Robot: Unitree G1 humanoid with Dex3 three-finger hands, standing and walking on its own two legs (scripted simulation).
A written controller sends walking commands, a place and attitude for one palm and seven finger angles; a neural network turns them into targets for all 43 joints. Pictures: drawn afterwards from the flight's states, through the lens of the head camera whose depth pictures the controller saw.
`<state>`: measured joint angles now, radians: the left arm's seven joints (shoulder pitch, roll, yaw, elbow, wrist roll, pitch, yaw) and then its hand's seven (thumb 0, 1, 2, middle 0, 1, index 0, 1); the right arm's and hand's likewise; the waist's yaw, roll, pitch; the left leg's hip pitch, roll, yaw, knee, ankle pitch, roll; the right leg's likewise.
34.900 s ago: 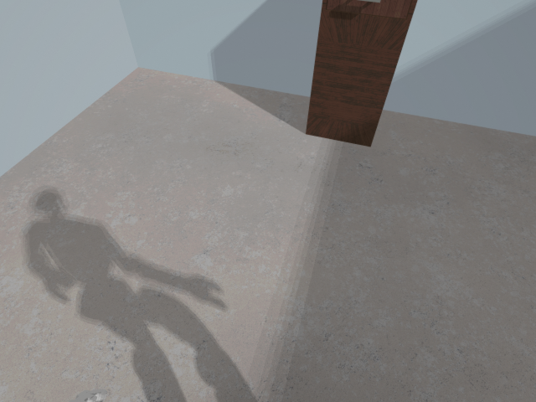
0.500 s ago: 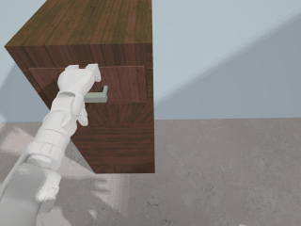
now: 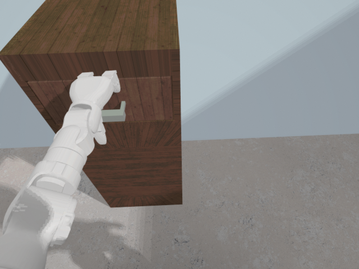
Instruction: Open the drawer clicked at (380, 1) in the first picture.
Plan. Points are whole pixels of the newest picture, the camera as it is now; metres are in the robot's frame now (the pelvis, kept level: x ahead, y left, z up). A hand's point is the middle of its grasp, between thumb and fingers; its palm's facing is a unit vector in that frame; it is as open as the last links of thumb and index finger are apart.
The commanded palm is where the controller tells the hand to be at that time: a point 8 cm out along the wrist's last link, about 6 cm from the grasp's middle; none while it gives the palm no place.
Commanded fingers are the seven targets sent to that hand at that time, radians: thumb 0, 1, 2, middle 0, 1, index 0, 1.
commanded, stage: re-aim the fingers above the handle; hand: left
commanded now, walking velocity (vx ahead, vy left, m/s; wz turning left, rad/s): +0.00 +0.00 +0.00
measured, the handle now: (106, 110) +0.51 +0.20 +0.05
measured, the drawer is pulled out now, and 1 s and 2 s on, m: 0.00 0.00 0.00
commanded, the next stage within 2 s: lower the fingers behind the handle in 1.34 s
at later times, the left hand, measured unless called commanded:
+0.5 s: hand (95, 105) +0.47 +0.19 +0.11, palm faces +0.00 -0.02 -1.00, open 13.8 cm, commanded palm +0.45 +0.19 +0.17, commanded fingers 0.00 -0.50 0.30 -0.30 -1.20 -0.30 -1.20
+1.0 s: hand (99, 108) +0.47 +0.19 +0.10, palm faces -0.01 -0.03 -1.00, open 13.6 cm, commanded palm +0.45 +0.20 +0.17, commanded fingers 0.00 -0.50 0.30 -0.30 -1.20 -0.30 -1.20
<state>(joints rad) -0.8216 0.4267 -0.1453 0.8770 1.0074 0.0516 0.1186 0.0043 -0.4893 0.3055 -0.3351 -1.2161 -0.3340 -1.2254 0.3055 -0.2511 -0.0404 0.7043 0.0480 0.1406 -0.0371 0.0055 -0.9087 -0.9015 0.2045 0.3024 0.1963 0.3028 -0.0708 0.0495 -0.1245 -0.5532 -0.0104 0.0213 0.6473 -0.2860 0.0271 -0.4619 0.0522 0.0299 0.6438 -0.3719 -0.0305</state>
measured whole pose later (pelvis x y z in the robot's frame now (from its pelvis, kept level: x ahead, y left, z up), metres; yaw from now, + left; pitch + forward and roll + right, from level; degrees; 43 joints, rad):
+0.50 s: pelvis -0.01 +0.01 +0.00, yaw +0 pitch +11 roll +0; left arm -0.87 0.43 -0.17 0.92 1.01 0.09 0.11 0.00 -0.49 0.31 -0.32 -1.20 -0.33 -1.22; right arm 0.28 -0.25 -0.03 0.69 0.04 0.13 -0.04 0.00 -0.91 -0.90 0.21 0.30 0.20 0.30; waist -0.07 0.05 -0.12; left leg -0.55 -0.02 0.02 0.65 -0.28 0.03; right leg -0.46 0.04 0.03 0.64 -0.37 -0.02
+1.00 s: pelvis -0.01 +0.00 +0.00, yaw +0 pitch +12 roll -1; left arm -0.86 0.44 -0.14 0.92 1.02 0.04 0.12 0.00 -0.49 0.31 -0.35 -1.22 -0.36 -1.23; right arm 0.32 -0.25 -0.04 0.71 0.04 0.13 -0.04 0.01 -0.91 -0.90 0.20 0.30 0.20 0.30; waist -0.08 0.05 -0.12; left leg -0.59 -0.01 0.02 0.67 -0.28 0.03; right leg -0.49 0.05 0.02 0.65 -0.37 -0.03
